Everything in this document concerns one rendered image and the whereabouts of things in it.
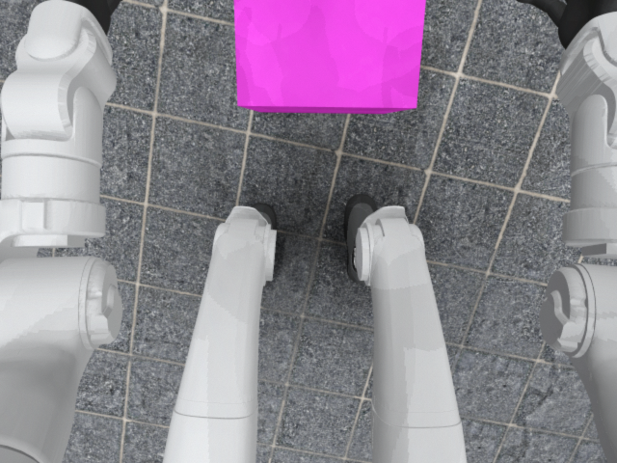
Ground left robot hand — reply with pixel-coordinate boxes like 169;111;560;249
65;0;122;35

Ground carton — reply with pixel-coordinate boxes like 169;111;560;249
234;0;426;114

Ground left robot thigh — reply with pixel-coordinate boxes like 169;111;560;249
163;217;277;463

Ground right robot upper arm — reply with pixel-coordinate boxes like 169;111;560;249
539;263;617;463

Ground robot left foot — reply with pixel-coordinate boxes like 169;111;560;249
251;203;277;288

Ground left robot upper arm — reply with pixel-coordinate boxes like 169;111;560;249
0;256;122;463

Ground robot left forearm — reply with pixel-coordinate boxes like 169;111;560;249
0;0;117;263

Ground robot right forearm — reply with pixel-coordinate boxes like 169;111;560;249
556;12;617;259

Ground right robot hand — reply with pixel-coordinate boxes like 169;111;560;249
517;0;617;49

